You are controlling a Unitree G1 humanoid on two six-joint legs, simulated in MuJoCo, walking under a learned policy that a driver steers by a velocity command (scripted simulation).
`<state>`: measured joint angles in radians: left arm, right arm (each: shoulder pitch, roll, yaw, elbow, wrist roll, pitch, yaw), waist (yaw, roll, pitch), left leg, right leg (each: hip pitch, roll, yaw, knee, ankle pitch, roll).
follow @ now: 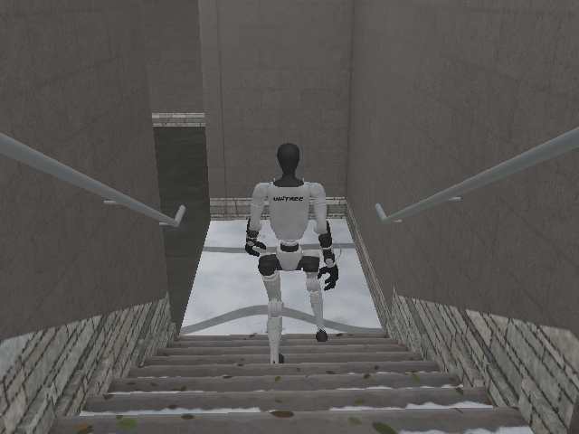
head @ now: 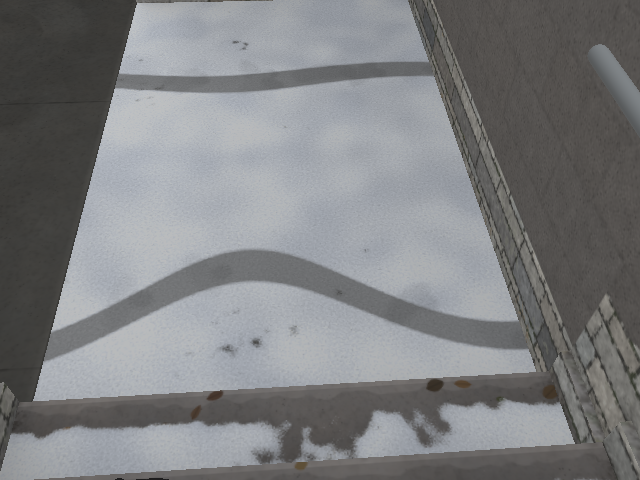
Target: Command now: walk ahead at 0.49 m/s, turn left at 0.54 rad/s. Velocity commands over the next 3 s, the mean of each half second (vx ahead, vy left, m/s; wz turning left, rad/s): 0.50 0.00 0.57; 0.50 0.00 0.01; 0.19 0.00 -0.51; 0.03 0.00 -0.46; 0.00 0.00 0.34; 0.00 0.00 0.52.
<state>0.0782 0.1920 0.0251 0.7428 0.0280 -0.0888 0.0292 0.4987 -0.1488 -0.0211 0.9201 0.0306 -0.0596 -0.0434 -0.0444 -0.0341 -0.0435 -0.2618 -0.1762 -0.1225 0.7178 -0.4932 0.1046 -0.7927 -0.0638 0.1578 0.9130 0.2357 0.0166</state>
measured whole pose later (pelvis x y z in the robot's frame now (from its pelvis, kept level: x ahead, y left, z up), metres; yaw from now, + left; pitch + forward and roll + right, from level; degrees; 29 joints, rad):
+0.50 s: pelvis +0.26 -0.03 -0.13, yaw +17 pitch +1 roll -2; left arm 0.52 0.18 0.03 0.99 0.01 -0.09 0.01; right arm 0.25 -0.25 -0.08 0.75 0.02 -0.01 -0.01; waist 0.04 0.05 -0.03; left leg -0.85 0.01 -0.21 1.11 0.14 0.06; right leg -0.17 0.05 -0.08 0.55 -0.41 -0.04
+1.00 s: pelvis +0.50 +0.14 -0.28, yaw +15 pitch +2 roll +1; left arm 0.37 0.23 0.08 0.88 -0.02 -0.01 0.05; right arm 0.35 -0.17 -0.04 0.97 -0.02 -0.08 0.05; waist 0.02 -0.05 -0.01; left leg -0.30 -0.02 0.11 0.61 -0.35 0.06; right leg -0.73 -0.05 0.14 1.37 -0.20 -0.01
